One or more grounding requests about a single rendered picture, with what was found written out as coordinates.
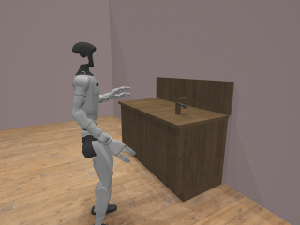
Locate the right robot upper arm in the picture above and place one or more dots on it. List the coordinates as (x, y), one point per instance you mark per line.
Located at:
(81, 86)

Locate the tap lever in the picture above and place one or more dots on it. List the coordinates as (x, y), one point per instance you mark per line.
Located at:
(184, 106)

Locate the counter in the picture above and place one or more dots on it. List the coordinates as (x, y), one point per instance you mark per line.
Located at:
(183, 148)

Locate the robot left hand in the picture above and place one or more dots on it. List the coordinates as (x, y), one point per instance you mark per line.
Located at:
(115, 93)

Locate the robot right hand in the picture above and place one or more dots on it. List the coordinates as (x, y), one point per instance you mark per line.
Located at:
(116, 146)

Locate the left robot thigh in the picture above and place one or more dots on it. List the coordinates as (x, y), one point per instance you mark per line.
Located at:
(110, 155)

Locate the robot head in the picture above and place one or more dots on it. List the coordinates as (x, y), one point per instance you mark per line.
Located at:
(85, 49)

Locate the robot right forearm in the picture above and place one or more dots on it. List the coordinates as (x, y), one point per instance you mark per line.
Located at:
(91, 127)

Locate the robot left forearm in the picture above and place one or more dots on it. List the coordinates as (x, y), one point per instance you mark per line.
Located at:
(104, 97)

